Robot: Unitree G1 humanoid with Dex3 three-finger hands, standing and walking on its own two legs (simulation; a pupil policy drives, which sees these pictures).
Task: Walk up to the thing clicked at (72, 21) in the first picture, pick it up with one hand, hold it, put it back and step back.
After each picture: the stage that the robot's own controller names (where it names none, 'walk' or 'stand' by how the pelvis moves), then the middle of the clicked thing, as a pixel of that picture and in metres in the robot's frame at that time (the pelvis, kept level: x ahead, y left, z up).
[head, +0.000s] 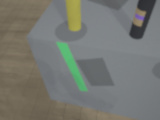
stand; (73, 6) +0.74 +0.07 +0.07
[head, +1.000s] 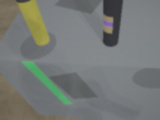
walk; (33, 19) +0.60 +0.25 +0.09
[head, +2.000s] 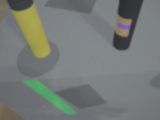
rise first; (32, 28) +0.49 +0.19 +0.11
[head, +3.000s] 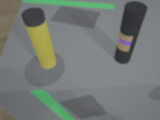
stand; (41, 42) +0.48 +0.18 +0.07
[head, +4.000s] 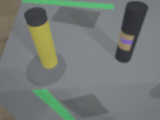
stand; (43, 41) +0.49 +0.18 +0.07
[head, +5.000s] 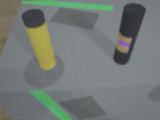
stand; (41, 43) +0.48 +0.18 +0.07
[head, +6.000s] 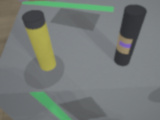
stand; (41, 44) +0.48 +0.18 +0.07
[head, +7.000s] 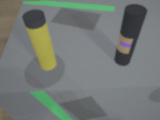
rise first; (42, 43) +0.48 +0.18 +0.07
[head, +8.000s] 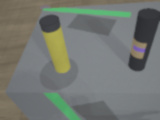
rise first; (56, 47) +0.48 +0.16 +0.07
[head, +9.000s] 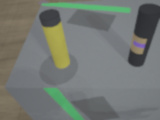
go down; (56, 42) +0.49 +0.16 +0.08
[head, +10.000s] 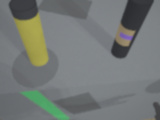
go down; (32, 36) +0.47 +0.14 +0.09
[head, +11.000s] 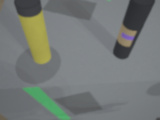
approach; (36, 34) +0.48 +0.15 +0.09
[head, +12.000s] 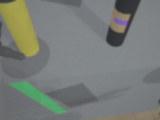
close in; (19, 23) +0.49 +0.17 +0.13
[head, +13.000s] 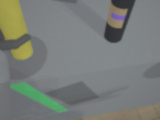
lift; (12, 22) +0.49 +0.18 +0.13
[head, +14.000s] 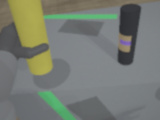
lift; (32, 30) +0.35 +0.14 +0.28
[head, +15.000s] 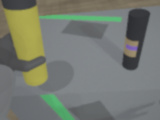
hold; (28, 42) +0.32 +0.16 +0.25
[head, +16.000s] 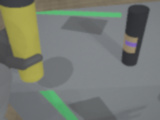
hold; (24, 40) +0.33 +0.16 +0.26
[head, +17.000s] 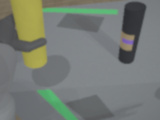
crouch; (30, 24) +0.38 +0.15 +0.26
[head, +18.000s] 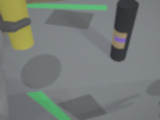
lower; (13, 6) +0.46 +0.17 +0.26
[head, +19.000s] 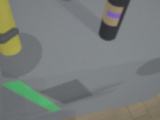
lower; out of the picture +0.50 +0.19 +0.14
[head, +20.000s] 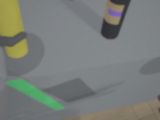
lower; (8, 19) +0.50 +0.17 +0.14
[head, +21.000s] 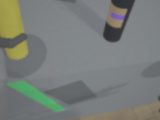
lower; (9, 21) +0.49 +0.18 +0.13
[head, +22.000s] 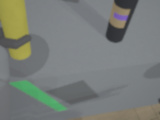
lower; (14, 22) +0.49 +0.17 +0.13
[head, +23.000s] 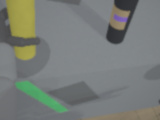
open; (22, 24) +0.48 +0.15 +0.13
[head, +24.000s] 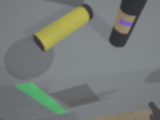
sink last; (65, 26) +0.56 +0.03 +0.03
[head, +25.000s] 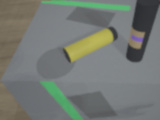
sink last; (91, 43) +0.56 +0.03 +0.02
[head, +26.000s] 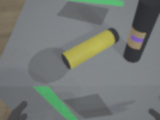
stand; (91, 47) +0.50 +0.00 +0.02
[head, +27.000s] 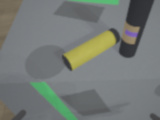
stand; (92, 48) +0.50 -0.02 +0.03
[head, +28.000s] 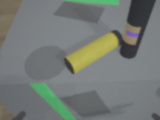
stand; (94, 50) +0.48 -0.03 +0.04
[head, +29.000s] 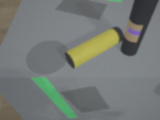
stand; (95, 46) +0.50 -0.02 +0.03
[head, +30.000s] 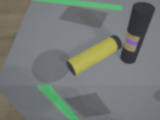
walk; (95, 54) +0.50 -0.02 -0.02
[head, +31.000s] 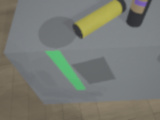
walk; (100, 17) +0.62 -0.04 +0.00
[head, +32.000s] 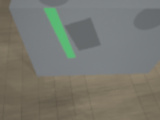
walk; out of the picture +0.90 -0.01 +0.00
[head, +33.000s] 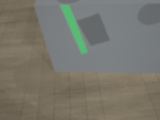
stand; out of the picture +1.08 -0.03 +0.00
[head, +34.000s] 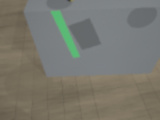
stand; out of the picture +1.07 +0.00 -0.02
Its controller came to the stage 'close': yes
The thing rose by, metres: 0.21
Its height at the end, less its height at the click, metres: -0.09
